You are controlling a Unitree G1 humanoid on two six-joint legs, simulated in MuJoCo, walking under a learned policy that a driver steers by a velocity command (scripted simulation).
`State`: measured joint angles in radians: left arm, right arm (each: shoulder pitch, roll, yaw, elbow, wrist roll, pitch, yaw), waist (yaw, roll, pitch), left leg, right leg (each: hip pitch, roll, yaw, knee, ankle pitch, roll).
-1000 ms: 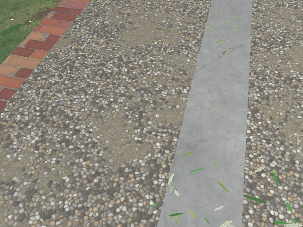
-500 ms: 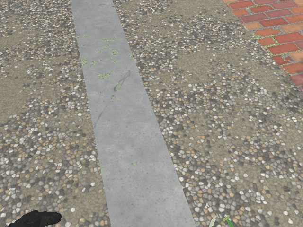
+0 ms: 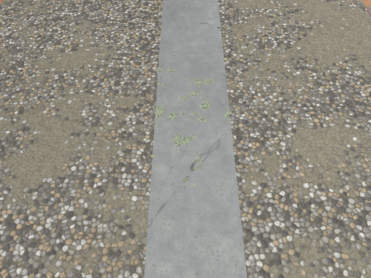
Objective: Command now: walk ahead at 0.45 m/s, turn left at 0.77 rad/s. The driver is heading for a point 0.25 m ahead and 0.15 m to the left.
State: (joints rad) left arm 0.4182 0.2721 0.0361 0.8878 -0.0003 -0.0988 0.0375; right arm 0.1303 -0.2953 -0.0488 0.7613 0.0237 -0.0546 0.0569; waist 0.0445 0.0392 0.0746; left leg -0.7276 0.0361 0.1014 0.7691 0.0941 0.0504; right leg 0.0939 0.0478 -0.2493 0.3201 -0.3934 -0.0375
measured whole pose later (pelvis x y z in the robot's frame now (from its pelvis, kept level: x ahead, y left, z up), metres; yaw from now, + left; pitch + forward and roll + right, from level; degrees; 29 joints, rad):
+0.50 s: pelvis +0.23 -0.04 +0.00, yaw +15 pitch +2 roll +0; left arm 0.16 0.26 0.03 0.69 -0.01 0.00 0.05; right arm 0.17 -0.26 -0.03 0.67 -0.01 0.02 -0.02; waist -0.02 -0.03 0.01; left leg -0.33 -0.14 -0.11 0.53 -0.22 0.09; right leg -0.50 -0.05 0.08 0.76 -0.24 0.10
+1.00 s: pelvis +0.28 -0.08 +0.00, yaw +15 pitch +0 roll +0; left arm 0.16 0.20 0.04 0.70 0.01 -0.02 0.02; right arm 0.23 -0.21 -0.05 0.70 -0.01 0.01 -0.01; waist -0.01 0.00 0.01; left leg -0.24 -0.05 -0.11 0.59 -0.34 0.00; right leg -0.28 0.02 0.02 0.59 -0.30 -0.01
